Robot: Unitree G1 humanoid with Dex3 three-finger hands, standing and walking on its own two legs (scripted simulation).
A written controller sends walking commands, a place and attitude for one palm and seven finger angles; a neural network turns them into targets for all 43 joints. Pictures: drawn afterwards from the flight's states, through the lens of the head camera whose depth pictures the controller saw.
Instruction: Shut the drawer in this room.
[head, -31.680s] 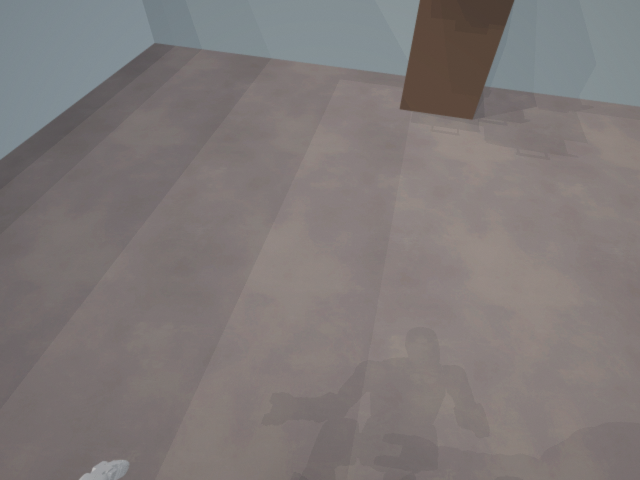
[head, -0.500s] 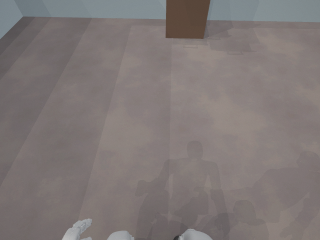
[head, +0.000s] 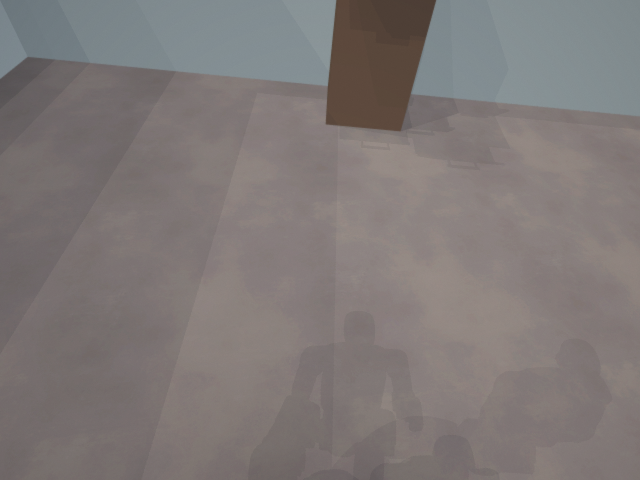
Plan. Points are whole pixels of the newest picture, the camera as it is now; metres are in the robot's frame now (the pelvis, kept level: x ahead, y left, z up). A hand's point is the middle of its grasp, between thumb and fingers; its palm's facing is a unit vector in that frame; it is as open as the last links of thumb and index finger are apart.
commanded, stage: turn or walk to find it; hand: left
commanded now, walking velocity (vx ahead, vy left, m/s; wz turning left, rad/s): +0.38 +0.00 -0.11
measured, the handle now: out of the picture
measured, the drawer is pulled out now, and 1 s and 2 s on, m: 0.17 0.17 0.17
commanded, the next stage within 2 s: none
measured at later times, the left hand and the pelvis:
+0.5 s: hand (270, 339) +0.37 +0.11 -0.17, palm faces -0.11 -0.98 -0.18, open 7.4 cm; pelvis +0.22 -0.05 -0.02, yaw -4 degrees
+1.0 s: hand (249, 362) +0.33 +0.14 -0.19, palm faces +0.11 -0.99 -0.12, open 7.4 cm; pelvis +0.41 -0.01 -0.01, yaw -1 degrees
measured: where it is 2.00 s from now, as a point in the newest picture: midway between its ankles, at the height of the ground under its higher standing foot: (336, 304)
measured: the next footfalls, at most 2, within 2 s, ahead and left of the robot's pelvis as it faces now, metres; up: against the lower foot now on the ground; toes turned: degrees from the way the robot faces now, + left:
right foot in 0.46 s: +0.35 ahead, -0.15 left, +0.00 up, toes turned -12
left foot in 0.98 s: +0.54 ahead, +0.08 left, +0.00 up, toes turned +9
